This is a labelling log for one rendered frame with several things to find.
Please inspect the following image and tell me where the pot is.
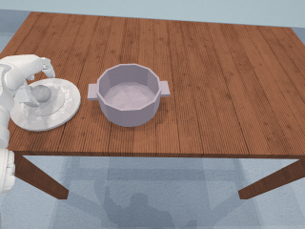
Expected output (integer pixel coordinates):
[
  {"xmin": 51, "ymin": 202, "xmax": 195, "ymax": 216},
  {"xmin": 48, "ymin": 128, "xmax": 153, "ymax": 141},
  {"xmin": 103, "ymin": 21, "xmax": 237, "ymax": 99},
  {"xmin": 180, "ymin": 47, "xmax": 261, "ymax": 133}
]
[{"xmin": 87, "ymin": 63, "xmax": 171, "ymax": 127}]

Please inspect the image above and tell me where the lid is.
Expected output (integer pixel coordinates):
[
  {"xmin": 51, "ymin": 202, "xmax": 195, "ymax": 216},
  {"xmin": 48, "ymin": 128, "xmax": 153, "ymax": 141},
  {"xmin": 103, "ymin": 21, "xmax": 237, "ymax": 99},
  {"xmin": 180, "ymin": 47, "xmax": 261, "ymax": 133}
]
[{"xmin": 10, "ymin": 78, "xmax": 81, "ymax": 132}]

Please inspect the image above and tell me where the left robot hand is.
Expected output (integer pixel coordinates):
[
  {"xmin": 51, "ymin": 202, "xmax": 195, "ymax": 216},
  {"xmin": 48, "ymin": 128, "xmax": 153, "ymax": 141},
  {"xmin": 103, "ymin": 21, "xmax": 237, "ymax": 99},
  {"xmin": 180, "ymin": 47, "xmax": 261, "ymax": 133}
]
[{"xmin": 0, "ymin": 54, "xmax": 55, "ymax": 108}]

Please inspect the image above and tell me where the left robot forearm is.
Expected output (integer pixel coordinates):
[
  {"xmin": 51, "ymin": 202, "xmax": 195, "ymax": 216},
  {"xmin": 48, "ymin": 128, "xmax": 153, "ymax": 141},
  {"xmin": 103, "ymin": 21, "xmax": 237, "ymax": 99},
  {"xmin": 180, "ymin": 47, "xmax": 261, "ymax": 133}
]
[{"xmin": 0, "ymin": 61, "xmax": 25, "ymax": 149}]

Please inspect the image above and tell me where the left robot upper arm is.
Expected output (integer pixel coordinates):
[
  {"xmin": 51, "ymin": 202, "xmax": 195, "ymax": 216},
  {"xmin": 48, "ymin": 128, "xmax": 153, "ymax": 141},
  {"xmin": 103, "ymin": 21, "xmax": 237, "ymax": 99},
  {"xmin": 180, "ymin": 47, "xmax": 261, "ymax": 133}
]
[{"xmin": 0, "ymin": 148, "xmax": 15, "ymax": 229}]

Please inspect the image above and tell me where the table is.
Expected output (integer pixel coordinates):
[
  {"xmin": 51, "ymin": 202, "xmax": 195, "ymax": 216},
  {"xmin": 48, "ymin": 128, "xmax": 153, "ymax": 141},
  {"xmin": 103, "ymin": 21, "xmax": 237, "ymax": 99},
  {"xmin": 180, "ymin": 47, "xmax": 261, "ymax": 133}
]
[{"xmin": 0, "ymin": 11, "xmax": 305, "ymax": 199}]

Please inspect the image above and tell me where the knob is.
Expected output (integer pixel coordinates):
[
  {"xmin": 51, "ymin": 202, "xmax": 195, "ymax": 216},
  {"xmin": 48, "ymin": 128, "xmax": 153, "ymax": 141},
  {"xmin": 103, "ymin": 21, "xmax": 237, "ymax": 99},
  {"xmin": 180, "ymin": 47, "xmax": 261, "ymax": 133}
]
[{"xmin": 31, "ymin": 85, "xmax": 51, "ymax": 103}]

